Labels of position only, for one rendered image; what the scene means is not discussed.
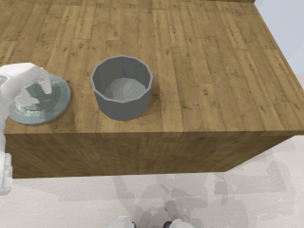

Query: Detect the table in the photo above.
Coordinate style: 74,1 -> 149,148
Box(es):
0,0 -> 304,180

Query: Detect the left robot hand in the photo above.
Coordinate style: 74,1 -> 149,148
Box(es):
0,63 -> 52,107

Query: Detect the robot left upper arm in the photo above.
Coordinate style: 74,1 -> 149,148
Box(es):
0,150 -> 13,196

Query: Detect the pot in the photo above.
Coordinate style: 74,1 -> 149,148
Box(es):
90,55 -> 153,121

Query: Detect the left robot forearm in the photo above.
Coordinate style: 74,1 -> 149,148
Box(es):
0,72 -> 21,152

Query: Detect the lid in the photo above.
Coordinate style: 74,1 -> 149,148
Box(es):
9,74 -> 71,125

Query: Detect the robot shin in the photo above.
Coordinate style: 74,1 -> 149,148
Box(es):
118,216 -> 130,221
170,218 -> 182,226

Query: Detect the robot left shin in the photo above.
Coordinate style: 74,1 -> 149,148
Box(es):
118,216 -> 130,221

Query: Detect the knob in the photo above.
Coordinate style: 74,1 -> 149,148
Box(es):
24,84 -> 46,99

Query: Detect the robot right shin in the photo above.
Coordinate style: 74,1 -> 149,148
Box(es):
170,218 -> 182,226

